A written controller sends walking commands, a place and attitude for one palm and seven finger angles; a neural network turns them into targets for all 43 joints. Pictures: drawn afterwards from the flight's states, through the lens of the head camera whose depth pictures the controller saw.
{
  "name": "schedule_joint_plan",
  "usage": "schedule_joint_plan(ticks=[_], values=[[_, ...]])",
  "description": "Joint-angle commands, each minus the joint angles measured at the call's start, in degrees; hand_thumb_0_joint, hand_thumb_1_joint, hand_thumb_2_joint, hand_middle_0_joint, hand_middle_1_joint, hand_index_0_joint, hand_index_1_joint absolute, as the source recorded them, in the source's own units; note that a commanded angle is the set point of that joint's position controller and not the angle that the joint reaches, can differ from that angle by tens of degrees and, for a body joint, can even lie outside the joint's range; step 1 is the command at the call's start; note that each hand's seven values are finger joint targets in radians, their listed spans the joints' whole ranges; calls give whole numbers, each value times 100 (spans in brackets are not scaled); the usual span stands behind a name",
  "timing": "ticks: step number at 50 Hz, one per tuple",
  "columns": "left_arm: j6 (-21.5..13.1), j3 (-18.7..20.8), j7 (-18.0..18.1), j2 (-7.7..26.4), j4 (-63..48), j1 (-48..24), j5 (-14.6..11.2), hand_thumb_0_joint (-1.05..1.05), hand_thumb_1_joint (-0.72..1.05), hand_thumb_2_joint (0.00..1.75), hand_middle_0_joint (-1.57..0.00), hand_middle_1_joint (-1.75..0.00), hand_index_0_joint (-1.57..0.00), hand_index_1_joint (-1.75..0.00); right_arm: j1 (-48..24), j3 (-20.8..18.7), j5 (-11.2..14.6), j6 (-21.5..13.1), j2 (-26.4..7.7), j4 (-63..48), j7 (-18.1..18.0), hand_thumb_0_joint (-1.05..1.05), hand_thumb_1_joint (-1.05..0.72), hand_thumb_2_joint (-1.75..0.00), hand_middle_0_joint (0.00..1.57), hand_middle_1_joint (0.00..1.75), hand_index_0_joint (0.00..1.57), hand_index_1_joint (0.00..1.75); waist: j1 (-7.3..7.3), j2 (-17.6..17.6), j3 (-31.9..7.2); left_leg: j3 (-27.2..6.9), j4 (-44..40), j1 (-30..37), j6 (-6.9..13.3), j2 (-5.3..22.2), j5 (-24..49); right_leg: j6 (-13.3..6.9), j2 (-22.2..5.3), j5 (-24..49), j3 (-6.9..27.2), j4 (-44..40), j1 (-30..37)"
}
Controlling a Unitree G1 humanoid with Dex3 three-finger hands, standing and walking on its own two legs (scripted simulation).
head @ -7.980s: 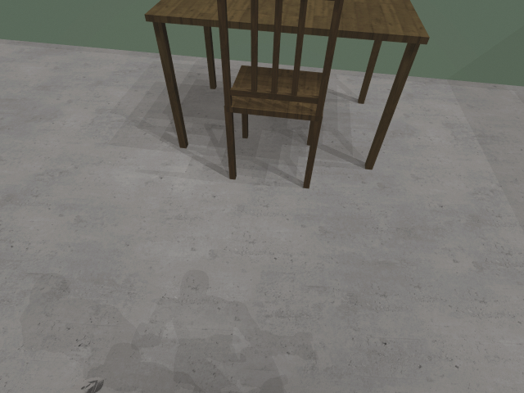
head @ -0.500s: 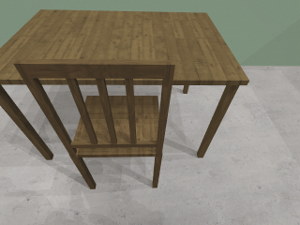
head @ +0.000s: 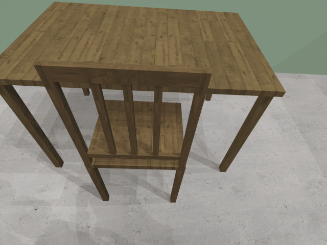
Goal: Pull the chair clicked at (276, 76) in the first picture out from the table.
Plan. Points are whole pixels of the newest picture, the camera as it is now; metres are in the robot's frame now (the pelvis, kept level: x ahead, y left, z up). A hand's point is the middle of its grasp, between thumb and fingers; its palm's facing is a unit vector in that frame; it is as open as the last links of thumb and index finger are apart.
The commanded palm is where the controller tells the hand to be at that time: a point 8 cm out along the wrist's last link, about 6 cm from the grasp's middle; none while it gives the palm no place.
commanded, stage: come to a stop and stand still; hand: left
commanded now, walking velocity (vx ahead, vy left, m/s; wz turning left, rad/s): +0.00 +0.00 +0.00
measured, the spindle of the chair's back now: (131, 125) +0.48 +0.14 -0.05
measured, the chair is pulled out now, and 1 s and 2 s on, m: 0.00 0.00 0.00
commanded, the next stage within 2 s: look again from close up in 0.32 s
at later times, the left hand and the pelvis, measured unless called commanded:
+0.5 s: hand out of the picture -0.03 +0.17 -0.18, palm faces +0.02 -0.99 -0.17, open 7.4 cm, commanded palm none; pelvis +0.00 +0.00 +0.00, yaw +0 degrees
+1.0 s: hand out of the picture -0.04 +0.15 -0.18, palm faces +0.03 -0.99 -0.15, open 7.4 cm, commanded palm none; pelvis +0.01 +0.00 +0.00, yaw +0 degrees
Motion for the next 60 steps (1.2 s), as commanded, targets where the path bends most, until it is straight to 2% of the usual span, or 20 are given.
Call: schedule_joint_plan(ticks=[1,4,6,10,12,15,16,20,21,24,27,28,35,37,40,41,46,50,51,60], values=[[-102,55,61,444,-49,527,20,0,90,90,-20,-30,-20,-30,250,-89,28,-85,-613,-152,-14,0,-90,-90,20,30,20,30,-4,177,173,-1222,-782,691,-132,1016,-234,-217,-412,389,296,-511,-756],[-105,46,71,436,3,568,16,0,90,90,-20,-30,-20,-30,253,-80,23,-97,-631,-122,-19,0,-90,-90,20,30,20,30,-20,194,51,-1217,-753,824,-151,1005,-50,-204,-449,451,297,-513,-715],[-103,46,68,439,18,570,23,0,90,90,-20,-30,-20,-30,213,-73,34,-94,-613,-111,-21,0,-90,-90,20,30,20,30,4,120,175,-1191,-766,758,-140,1004,-34,-197,-449,463,284,-572,-718],[-92,50,81,440,38,587,20,0,90,90,-20,-30,-20,-30,222,-66,24,-101,-637,-72,-22,0,-90,-90,20,30,20,30,-2,157,97,-1209,-793,884,-167,1003,68,-168,-473,465,259,-543,-693],[-89,46,82,454,22,550,25,0,90,90,-20,-30,-20,-30,198,-70,30,-94,-636,-83,-23,0,-90,-90,20,30,20,30,1,108,255,-1167,-780,758,-169,979,29,-176,-486,476,285,-607,-695],[-88,60,87,455,14,531,18,0,90,90,-20,-30,-20,-30,244,-64,23,-93,-635,-59,-24,0,-90,-90,20,30,20,30,-9,88,160,-1176,-793,827,-184,983,107,-183,-483,495,279,-581,-651],[-79,59,83,476,-9,519,20,0,90,90,-20,-30,-20,-30,210,-59,36,-90,-616,-55,-25,0,-90,-90,20,30,20,30,21,131,302,-1169,-835,724,-173,987,32,-177,-479,454,253,-619,-663],[-61,73,83,482,-7,529,20,0,90,90,-20,-30,-20,-30,253,-61,23,-79,-632,-37,-20,0,-90,-90,20,30,20,30,26,209,252,-1260,-962,684,-200,986,-241,-176,-469,356,232,-582,-612],[-57,77,76,494,-16,517,22,0,90,90,-20,-30,-20,-30,230,-58,34,-68,-617,-47,-22,0,-90,-90,20,30,20,30,50,116,421,-1243,-1005,552,-191,986,-402,-177,-465,302,210,-636,-632],[-53,86,79,493,-28,516,21,0,90,90,-20,-30,-20,-30,294,-67,23,-61,-641,-20,-13,0,-90,-90,20,30,20,30,26,158,279,-1281,-1062,613,-223,984,-529,-190,-462,258,231,-575,-615],[-45,90,70,490,-40,519,26,0,90,90,-20,-30,-20,-30,302,-75,23,-46,-636,-10,-9,0,-90,-90,20,30,20,30,41,172,374,-1304,-1136,482,-227,964,-753,-201,-448,203,229,-597,-623],[-53,95,70,492,-31,548,23,0,90,90,-20,-30,-20,-30,334,-72,21,-57,-622,1,-8,0,-90,-90,20,30,20,30,42,198,213,-1296,-1108,592,-228,966,-620,-200,-465,272,221,-579,-580],[-82,91,81,447,-5,558,5,0,90,90,-20,-30,-20,-30,453,-60,37,-81,-540,80,-25,0,-90,-90,20,30,20,30,6,45,81,-1154,-851,838,-214,941,54,-211,-509,507,257,-644,-578],[-85,86,81,438,-2,556,7,0,90,90,-20,-30,-20,-30,426,-52,39,-79,-513,87,-27,0,-90,-90,20,30,20,30,16,9,226,-1108,-796,767,-204,921,144,-215,-529,574,282,-695,-613],[-79,81,87,424,18,567,-3,0,90,90,-20,-30,-20,-30,466,-47,38,-75,-505,120,-34,0,-90,-90,20,30,20,30,-11,81,181,-1125,-799,846,-216,927,134,-215,-515,516,276,-659,-637],[-76,76,81,431,17,548,0,0,90,90,-20,-30,-20,-30,425,-43,51,-67,-486,120,-35,0,-90,-90,20,30,20,30,13,93,337,-1111,-814,716,-201,921,42,-216,-497,468,284,-721,-652],[-82,67,79,404,36,554,0,0,90,90,-20,-30,-20,-30,408,-46,48,-54,-460,128,-37,0,-90,-90,20,30,20,30,5,21,413,-1093,-818,706,-208,913,-45,-228,-508,436,303,-755,-716],[-88,74,81,385,40,595,1,0,90,90,-20,-30,-20,-30,438,-56,34,-72,-498,110,-40,0,-90,-90,20,30,20,30,-9,165,184,-1107,-796,876,-219,929,75,-221,-513,537,296,-686,-673],[-93,74,78,391,39,573,5,0,90,90,-20,-30,-20,-30,405,-53,51,-73,-460,105,-43,0,-90,-90,20,30,20,30,10,57,260,-1069,-782,823,-200,936,120,-215,-516,571,298,-745,-659],[-79,82,88,396,43,530,2,0,90,90,-20,-30,-20,-30,438,-49,40,-78,-497,105,-57,0,-90,-90,20,30,20,30,-10,93,248,-1110,-759,861,-220,940,269,-214,-512,594,289,-714,-612]])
